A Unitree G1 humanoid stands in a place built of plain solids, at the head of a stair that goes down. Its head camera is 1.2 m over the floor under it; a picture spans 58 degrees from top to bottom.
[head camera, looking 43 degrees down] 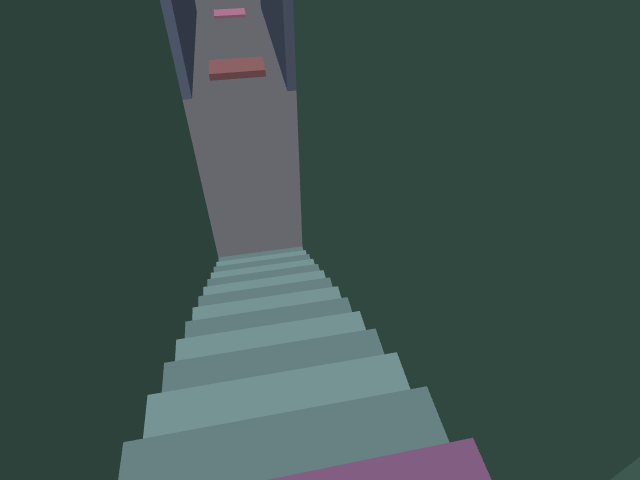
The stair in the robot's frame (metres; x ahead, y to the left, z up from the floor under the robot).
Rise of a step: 0.19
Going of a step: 0.26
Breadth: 1.02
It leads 11 degrees to the left of straight ahead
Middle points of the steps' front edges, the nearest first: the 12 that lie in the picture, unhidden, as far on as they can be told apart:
0.66 0.12 -0.18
0.91 0.17 -0.37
1.16 0.22 -0.56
1.41 0.27 -0.75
1.67 0.32 -0.93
1.92 0.36 -1.12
2.17 0.41 -1.31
2.42 0.46 -1.49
2.67 0.51 -1.68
2.93 0.56 -1.87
3.18 0.61 -2.05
3.43 0.66 -2.24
